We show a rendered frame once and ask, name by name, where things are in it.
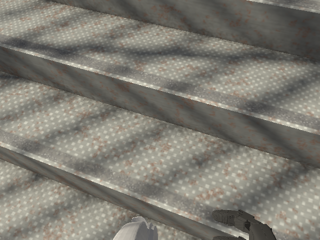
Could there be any left robot shin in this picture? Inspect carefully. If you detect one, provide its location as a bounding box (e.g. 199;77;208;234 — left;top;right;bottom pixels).
131;216;148;225

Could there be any right robot hand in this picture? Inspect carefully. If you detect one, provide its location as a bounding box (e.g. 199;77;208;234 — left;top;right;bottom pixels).
212;209;277;240

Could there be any left robot thigh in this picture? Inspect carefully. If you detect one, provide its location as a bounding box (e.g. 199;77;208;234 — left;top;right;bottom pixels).
113;221;158;240

